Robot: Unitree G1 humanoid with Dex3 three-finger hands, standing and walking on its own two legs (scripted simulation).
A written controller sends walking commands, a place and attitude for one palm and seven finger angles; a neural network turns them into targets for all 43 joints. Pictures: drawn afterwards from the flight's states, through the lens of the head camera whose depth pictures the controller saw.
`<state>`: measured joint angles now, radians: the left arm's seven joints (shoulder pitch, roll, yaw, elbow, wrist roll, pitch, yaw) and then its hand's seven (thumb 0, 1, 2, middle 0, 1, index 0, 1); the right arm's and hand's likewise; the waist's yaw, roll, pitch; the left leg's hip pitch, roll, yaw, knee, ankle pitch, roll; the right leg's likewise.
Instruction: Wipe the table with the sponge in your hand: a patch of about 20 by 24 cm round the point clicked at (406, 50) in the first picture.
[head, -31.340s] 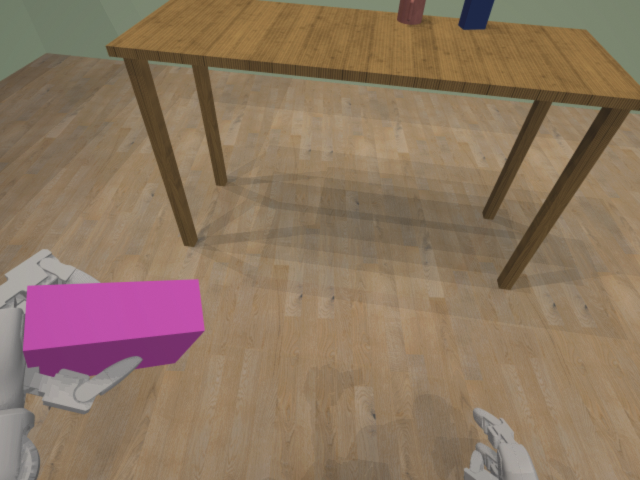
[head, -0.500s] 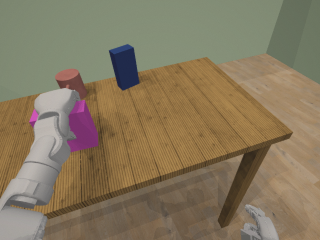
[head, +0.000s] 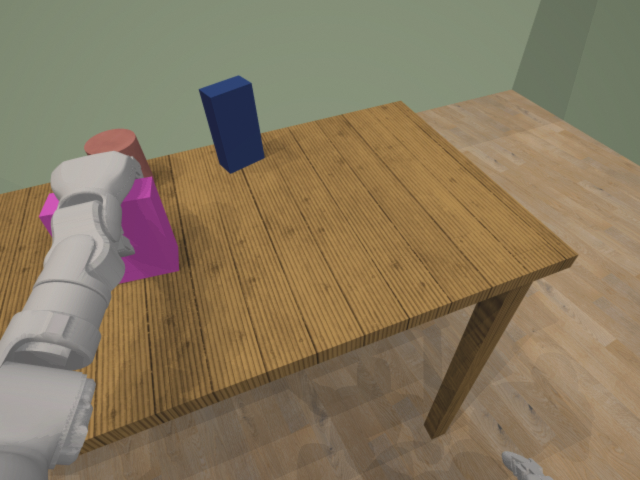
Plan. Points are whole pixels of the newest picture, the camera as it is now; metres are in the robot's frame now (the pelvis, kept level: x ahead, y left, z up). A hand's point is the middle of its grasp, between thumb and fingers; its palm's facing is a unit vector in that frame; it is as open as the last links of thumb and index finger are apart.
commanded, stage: wipe forward along the middle lane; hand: left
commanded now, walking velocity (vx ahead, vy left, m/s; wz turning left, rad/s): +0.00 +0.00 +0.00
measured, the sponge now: (124, 247) +0.39 +0.30 +0.09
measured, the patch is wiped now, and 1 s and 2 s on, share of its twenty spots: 1.00 1.00 1.00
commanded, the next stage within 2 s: slide back across to the first lane in 0.10 s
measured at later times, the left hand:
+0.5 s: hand (102, 202) +0.42 +0.32 +0.15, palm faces -0.02 -0.03 -1.00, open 9.6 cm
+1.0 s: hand (39, 220) +0.38 +0.38 +0.15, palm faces -0.08 +0.00 -1.00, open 9.6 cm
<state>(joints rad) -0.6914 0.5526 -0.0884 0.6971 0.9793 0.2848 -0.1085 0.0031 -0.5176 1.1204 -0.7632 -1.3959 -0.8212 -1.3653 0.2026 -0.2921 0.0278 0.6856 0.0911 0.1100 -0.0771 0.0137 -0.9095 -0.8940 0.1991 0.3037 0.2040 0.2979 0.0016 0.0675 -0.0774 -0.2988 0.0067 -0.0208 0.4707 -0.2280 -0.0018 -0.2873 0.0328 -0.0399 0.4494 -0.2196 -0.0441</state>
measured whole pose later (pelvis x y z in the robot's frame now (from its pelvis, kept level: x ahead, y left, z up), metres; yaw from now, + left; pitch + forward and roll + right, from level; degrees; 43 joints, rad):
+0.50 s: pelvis +0.02 +0.01 +0.00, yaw -1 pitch +4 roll -1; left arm -0.65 0.60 -0.01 0.66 0.98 0.24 -0.09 0.00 -0.51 1.12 -0.75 -1.41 -0.81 -1.38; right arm 0.21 -0.30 0.01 0.68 0.09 0.13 -0.06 0.01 -0.91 -0.89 0.20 0.30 0.20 0.30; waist -0.01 0.07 -0.07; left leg -0.28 0.00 0.00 0.45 -0.24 0.02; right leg -0.26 0.02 -0.02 0.41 -0.22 -0.03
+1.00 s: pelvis +0.02 +0.03 +0.00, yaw +2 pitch +3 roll -1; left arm -0.57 0.68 0.01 0.53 0.97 0.18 -0.20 -0.01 -0.51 1.12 -0.75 -1.42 -0.81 -1.39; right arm 0.16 -0.29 0.02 0.63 0.08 0.11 -0.06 0.01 -0.91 -0.89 0.20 0.30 0.20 0.30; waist 0.04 0.06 -0.04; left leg -0.26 -0.03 -0.04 0.44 -0.24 0.03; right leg -0.21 0.00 -0.06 0.37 -0.22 -0.01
